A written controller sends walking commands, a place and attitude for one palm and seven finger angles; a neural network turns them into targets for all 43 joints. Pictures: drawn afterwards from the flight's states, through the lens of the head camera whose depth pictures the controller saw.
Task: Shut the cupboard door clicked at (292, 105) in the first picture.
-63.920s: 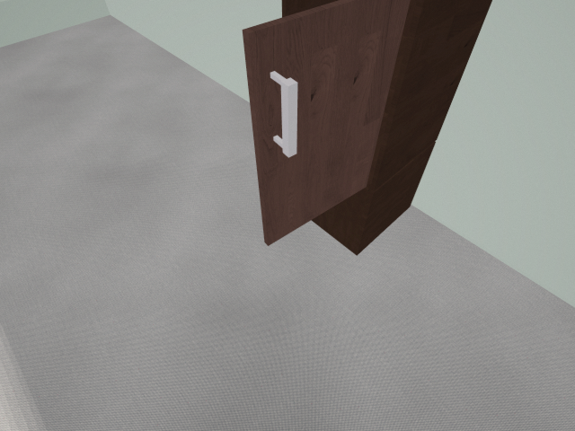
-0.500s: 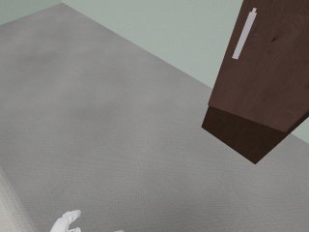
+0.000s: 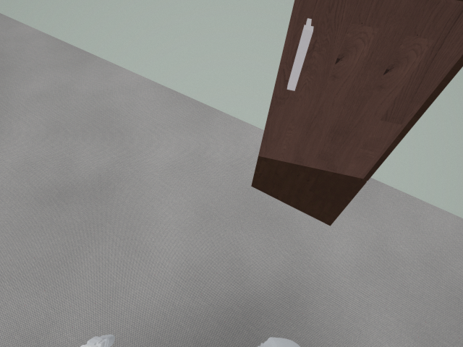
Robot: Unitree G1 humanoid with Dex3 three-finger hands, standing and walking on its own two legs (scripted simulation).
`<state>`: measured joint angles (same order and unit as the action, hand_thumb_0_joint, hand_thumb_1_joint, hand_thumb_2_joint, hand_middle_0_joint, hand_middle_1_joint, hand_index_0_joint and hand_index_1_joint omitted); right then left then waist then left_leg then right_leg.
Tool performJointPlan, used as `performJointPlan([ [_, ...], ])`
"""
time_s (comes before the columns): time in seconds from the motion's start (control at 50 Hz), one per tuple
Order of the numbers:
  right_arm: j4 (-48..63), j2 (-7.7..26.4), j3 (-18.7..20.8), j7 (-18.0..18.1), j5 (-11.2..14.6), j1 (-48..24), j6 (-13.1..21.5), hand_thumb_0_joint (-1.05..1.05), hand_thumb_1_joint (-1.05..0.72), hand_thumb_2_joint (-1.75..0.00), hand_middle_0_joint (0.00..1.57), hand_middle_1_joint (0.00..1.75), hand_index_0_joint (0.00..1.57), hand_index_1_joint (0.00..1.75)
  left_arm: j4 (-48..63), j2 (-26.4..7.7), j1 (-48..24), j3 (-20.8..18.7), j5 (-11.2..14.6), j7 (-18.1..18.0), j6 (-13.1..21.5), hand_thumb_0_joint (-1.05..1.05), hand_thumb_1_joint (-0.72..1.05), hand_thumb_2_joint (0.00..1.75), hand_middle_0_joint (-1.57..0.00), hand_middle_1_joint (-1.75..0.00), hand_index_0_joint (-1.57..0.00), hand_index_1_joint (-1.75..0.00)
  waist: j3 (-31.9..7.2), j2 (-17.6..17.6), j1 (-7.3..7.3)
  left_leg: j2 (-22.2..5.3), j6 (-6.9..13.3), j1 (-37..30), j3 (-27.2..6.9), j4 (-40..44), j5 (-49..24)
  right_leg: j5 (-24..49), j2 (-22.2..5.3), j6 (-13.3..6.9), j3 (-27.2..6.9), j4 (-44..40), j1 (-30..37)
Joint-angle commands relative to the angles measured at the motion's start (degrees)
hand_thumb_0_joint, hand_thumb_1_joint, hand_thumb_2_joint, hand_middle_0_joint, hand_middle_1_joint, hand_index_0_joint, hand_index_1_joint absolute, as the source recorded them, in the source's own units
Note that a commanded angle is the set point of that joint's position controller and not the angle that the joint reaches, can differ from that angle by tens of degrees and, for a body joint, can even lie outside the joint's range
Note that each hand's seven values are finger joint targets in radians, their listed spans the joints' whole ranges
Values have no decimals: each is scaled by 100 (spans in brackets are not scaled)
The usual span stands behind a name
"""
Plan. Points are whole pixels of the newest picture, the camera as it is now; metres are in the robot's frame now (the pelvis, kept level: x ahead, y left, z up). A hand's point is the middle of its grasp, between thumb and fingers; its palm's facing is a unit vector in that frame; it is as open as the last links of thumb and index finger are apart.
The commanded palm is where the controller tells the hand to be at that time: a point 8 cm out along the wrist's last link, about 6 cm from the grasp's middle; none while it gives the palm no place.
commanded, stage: turn to face it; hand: left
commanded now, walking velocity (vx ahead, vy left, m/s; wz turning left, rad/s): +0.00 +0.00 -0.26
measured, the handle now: (299, 56) +0.75 -0.12 +0.09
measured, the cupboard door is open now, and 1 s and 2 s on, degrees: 17 17 17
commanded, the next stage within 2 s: take the last steps up to it in 0.12 s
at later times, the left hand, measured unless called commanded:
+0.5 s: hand out of the picture +0.12 +0.16 -0.19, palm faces -0.13 -0.98 -0.15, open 7.4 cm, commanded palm none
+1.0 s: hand (232, 253) +0.33 +0.01 -0.17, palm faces -0.27 -0.95 -0.18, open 7.3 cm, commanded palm none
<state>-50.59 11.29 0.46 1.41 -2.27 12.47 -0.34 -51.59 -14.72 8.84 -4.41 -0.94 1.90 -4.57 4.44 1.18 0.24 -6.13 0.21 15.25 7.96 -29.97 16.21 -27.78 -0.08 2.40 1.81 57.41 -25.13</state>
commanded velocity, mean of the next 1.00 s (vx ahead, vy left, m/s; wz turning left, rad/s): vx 0.21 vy -0.10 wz -0.15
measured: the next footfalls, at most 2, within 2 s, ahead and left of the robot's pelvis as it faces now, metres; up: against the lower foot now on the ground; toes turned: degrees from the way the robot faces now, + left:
right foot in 0.14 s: +0.02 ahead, -0.13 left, +0.00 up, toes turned -7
left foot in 0.46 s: +0.10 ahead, +0.09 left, +0.00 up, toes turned -1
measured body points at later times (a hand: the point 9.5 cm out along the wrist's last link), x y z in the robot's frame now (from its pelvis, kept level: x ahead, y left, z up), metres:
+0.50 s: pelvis +0.05 -0.02 -0.01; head +0.08 +0.01 +0.44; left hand +0.13 +0.22 -0.18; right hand +0.06 -0.27 -0.14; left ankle +0.06 +0.09 -0.74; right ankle -0.03 -0.13 -0.72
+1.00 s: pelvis +0.19 -0.14 -0.01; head +0.24 -0.15 +0.44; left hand +0.35 +0.06 -0.16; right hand +0.08 -0.36 -0.16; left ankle +0.13 +0.01 -0.66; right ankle +0.19 -0.25 -0.74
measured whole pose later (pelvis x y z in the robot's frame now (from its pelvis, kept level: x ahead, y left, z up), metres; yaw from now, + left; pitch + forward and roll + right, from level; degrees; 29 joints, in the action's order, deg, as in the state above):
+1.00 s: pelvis +0.19 -0.14 -0.01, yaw -13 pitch +1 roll -1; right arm -62.3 11.3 2.6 0.7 -1.1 19.7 -0.6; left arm -57.3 -10.4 7.0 -2.2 -0.9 0.7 2.0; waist 5.2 -1.3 3.2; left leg -7.2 -1.2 21.7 2.9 -65.1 27.7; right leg -14.3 -0.6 -2.0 7.1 31.5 -18.1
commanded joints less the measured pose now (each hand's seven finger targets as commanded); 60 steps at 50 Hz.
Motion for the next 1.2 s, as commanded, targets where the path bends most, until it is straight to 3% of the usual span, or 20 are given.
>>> performJointPlan([
  [0.0,77,1281,426,69,28,458,22,0,-90,-90,20,30,20,30,474,-123,-165,-9,-8,-31,180,0,90,90,-20,-30,-20,-30,-822,-1351,223,-1281,747,-1073,-680,581,-3311,128,11,-70,237,-1103,228],
  [0.08,10,1256,464,20,104,210,-31,0,-90,-90,20,30,20,30,241,-321,477,-42,-27,-79,276,0,90,90,-20,-30,-20,-30,-878,-929,-134,-1013,267,-391,-336,-134,-2217,1875,-15,-244,228,-3236,1658],
  [0.12,281,594,336,-37,180,-54,-55,0,-90,-90,20,30,20,30,64,-1183,867,-183,-92,-198,385,0,90,90,-20,-30,-20,-30,-753,1413,-341,231,-347,1598,222,-1971,1814,4264,-2033,-1153,-2119,-3823,2619],
  [0.14,349,656,303,12,176,-355,-149,0,-90,-90,20,30,20,30,44,-1250,1024,-158,-28,-234,375,0,90,90,-20,-30,-20,-30,-626,1009,-486,221,-311,1641,-500,-2724,2050,4605,-2174,-1520,-2177,-3807,2140],
  [0.24,-59,609,292,-24,124,108,-164,0,-90,-90,20,30,20,30,152,-688,189,-56,-43,-310,412,0,90,90,-20,-30,-20,-30,-692,918,52,151,-427,1490,-576,-3153,968,3635,-1355,-1380,-1133,-3778,1855],
  [0.34,25,546,296,-89,84,-4,-17,0,-90,-90,20,30,20,30,-13,-813,284,-130,-82,-185,441,0,90,90,-20,-30,-20,-30,-244,920,-45,245,-333,850,-229,-1291,898,1028,-1221,-1430,-1481,-4169,1313],
  [0.38,-131,529,282,-53,68,562,82,0,-90,-90,20,30,20,30,-36,-761,139,-137,-51,-139,427,0,90,90,-20,-30,-20,-30,-330,693,244,370,-285,-140,-32,-209,262,470,-941,-1226,-1342,-3843,883],
  [0.4,-302,671,294,-18,54,1016,161,0,-90,-90,20,30,20,30,-32,-582,78,-102,-2,-114,416,0,90,90,-20,-30,-20,-30,-427,183,458,254,-249,-1091,-206,556,3,273,-665,-993,-1109,-3202,266],
  [0.42,-430,1242,401,35,-29,1428,226,0,-90,-90,20,30,20,30,57,-122,277,-8,47,-58,403,0,90,90,-20,-30,-20,-30,-537,-1520,547,-1055,121,-1885,-2007,1358,1002,-31,47,-605,-525,-1723,-789],
  [0.44,-451,1685,476,107,-75,1893,229,0,-90,-90,20,30,20,30,306,-102,35,31,-9,-21,413,0,90,90,-20,-30,-20,-30,-440,-2006,732,-2322,703,-1875,-3642,1949,1679,-679,253,-415,-127,-273,-1536],
  [0.46,-465,1682,460,145,-40,1891,254,0,-90,-90,20,30,20,30,441,-348,-437,-1,-99,21,402,0,90,90,-20,-30,-20,-30,-215,-1339,750,-2513,1000,-1575,-3915,2054,1478,-400,-109,-405,-533,510,-1817],
  [0.52,-284,1127,317,127,-17,1082,321,0,-90,-90,20,30,20,30,170,-258,-225,-86,-134,133,382,0,90,90,-20,-30,-20,-30,202,-980,273,-1776,622,-744,-2194,2011,359,788,-418,-247,-508,1146,-1565],
  [0.6,-485,977,300,116,11,1253,398,0,-90,-90,20,30,20,30,36,-3,-136,-2,-87,178,314,0,90,90,-20,-30,-20,-30,-22,-990,202,-1341,505,-1133,-765,1776,-1269,1357,-400,-117,-186,397,-1372],
  [0.76,-794,1068,429,26,-16,1365,303,0,-90,-90,20,30,20,30,43,-45,-616,61,-57,173,397,0,90,90,-20,-30,-20,-30,80,-1281,289,-1355,430,-919,-215,1434,-1586,1550,-292,-260,383,-1882,-151],
  [0.82,-808,1104,435,0,68,1094,275,0,-90,-90,20,30,20,30,-478,-396,863,-63,-72,107,548,0,90,90,-20,-30,-20,-30,-637,-643,-441,-909,89,-386,250,-323,-2409,1846,34,-473,523,-2937,2168],
  [0.86,-493,349,271,-54,222,973,258,0,-90,-90,20,30,20,30,-912,-1312,2121,-245,-41,-82,655,0,90,90,-20,-30,-20,-30,-1405,1609,-794,349,-151,1764,174,-3454,2141,2000,-2174,-1304,-2331,-3929,3813],
  [0.92,-516,486,305,-11,165,512,232,0,-90,-90,20,30,20,30,-654,-635,942,-50,17,-241,648,0,90,90,-20,-30,-20,-30,-776,910,-343,-195,-64,2103,-755,-4284,1207,2423,-1943,-1562,-1640,-4098,2557],
  [1.0,-704,40,209,-82,80,961,49,0,-90,-90,20,30,20,30,-548,-191,250,112,-44,-281,725,0,90,90,-20,-30,-20,-30,-521,521,258,-123,-161,905,-393,-2704,769,2820,-1485,-1394,-376,-4266,1087],
  [1.1,-729,-35,123,-98,76,926,155,0,-90,-90,20,30,20,30,-728,-109,386,130,26,-273,721,0,90,90,-20,-30,-20,-30,-354,251,301,236,-174,-193,-122,-151,-562,2678,-1120,-1143,-290,-3765,1020],
  [1.18,-738,623,99,94,160,469,188,0,-90,-90,20,30,20,30,-843,252,1028,306,57,-421,546,0,90,90,-20,-30,-20,-30,-428,-1256,-9,-1104,596,-815,-1335,386,-5106,1567,-408,-210,116,-3095,1109],
])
